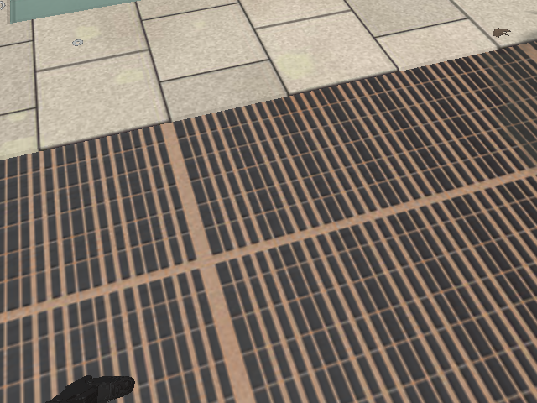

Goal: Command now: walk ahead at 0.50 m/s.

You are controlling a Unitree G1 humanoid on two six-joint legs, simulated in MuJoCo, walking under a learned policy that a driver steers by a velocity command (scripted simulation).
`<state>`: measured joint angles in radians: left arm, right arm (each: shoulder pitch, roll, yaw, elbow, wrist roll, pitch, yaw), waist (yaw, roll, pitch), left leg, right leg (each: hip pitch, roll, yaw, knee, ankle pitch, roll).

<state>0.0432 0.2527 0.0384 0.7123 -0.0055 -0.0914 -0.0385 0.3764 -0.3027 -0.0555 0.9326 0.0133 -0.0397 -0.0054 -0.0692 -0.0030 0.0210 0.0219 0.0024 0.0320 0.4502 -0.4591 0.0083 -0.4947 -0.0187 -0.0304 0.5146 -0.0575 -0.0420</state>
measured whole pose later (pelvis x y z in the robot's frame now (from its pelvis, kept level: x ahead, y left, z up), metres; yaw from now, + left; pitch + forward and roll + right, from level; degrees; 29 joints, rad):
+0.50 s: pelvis +0.28 +0.01 +0.01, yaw +5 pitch +2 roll -2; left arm 0.34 0.29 0.06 0.92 -0.01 -0.06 0.01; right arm 0.06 -0.26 -0.03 0.77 0.02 -0.06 0.05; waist 0.07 0.03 0.01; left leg -0.57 0.04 0.02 0.55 -0.03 0.07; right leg 0.11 0.03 -0.12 0.22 -0.37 0.00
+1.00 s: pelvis +0.57 +0.06 +0.01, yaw +21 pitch +2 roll +1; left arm 0.01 0.28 0.04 0.72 0.00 -0.12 -0.02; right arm 0.39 -0.29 -0.08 0.78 0.02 -0.03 -0.02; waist -0.09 -0.03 0.01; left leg -0.07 -0.11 -0.21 0.44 -0.40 0.06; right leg -0.48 0.00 0.08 0.45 -0.01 0.02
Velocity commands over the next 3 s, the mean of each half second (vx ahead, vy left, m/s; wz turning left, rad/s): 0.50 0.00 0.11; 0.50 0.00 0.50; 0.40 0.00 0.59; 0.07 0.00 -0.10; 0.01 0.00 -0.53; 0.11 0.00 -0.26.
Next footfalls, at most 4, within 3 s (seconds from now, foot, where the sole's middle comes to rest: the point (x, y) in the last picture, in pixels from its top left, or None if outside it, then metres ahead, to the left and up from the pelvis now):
0.54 left None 0.46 0.13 -0.76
1.02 right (265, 283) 0.78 0.00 -0.76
1.50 left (141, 267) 0.86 0.34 -0.76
1.94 right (217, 236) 0.95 0.13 -0.76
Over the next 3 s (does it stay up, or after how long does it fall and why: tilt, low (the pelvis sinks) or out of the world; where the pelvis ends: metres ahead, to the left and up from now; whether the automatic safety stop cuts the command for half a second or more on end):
stays up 0.91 0.20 0.03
